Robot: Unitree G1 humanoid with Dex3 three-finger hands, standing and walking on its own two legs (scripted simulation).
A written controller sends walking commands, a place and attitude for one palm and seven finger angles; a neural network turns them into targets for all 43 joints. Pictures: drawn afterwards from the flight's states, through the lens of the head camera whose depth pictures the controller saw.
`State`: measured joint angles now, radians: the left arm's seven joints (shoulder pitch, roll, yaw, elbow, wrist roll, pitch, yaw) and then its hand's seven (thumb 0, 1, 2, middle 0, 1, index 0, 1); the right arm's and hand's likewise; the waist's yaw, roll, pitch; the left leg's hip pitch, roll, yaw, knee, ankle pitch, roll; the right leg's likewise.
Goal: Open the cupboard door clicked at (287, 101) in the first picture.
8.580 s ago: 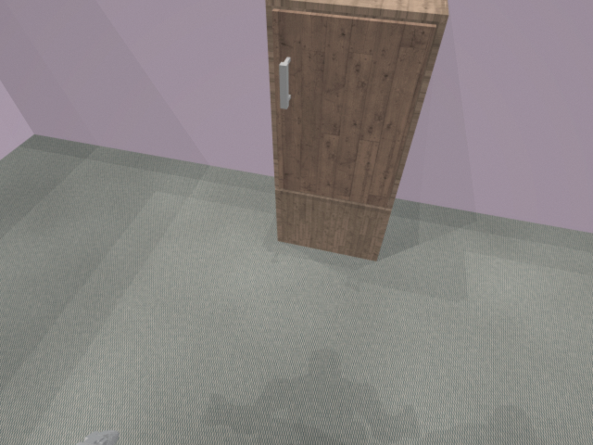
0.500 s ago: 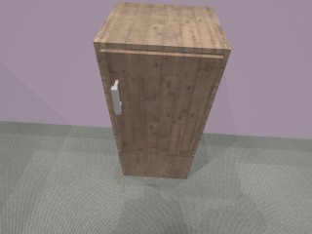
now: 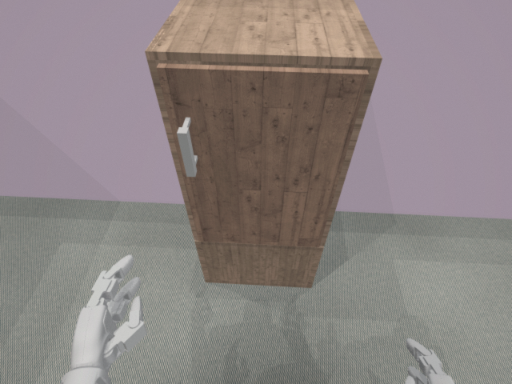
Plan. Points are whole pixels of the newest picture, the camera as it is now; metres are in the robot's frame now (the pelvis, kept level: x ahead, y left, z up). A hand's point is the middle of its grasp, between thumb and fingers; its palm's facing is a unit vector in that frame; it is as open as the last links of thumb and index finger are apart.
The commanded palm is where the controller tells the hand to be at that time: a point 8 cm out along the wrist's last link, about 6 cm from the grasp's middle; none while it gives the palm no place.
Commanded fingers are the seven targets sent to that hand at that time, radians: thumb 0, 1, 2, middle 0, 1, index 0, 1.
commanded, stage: raise the hand with hooked fingers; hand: left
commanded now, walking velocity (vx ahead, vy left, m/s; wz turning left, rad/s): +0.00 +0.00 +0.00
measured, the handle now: (189, 147) +0.59 +0.16 +0.03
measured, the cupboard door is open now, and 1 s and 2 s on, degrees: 0 0 0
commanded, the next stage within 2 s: move the hooked fingers beside the handle in 1.86 s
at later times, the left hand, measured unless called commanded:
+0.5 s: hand (128, 326) +0.22 +0.20 -0.02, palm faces -0.07 -1.00 -0.04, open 10.5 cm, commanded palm +0.19 +0.26 +0.00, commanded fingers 0.00 0.01 0.52 -0.26 -0.87 -0.26 -0.87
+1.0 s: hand (100, 292) +0.26 +0.25 +0.01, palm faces -0.02 -1.00 -0.07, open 13.3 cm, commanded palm +0.24 +0.31 +0.03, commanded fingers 0.00 -0.50 0.30 -0.30 -1.20 -0.30 -1.20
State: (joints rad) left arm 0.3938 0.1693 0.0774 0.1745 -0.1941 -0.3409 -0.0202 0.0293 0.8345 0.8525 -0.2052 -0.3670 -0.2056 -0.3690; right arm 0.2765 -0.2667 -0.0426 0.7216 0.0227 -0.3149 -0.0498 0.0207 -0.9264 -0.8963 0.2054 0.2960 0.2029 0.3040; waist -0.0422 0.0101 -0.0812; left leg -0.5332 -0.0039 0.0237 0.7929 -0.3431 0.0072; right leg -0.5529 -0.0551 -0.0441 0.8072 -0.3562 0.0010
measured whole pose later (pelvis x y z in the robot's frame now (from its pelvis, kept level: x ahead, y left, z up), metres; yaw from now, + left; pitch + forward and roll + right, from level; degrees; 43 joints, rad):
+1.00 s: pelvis +0.02 +0.01 -0.04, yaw +0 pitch +13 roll -3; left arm 0.25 0.36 0.34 0.12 -0.35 -0.33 -0.42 0.00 -0.35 0.36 -0.29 -1.10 -0.29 -1.10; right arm 0.25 -0.27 0.02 0.50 0.04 -0.21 -0.05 0.01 -0.91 -0.90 0.21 0.30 0.20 0.30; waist -0.02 0.01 -0.11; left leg -0.82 0.03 -0.03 1.10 -0.51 0.02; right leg -0.79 -0.03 -0.08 1.02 -0.46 0.01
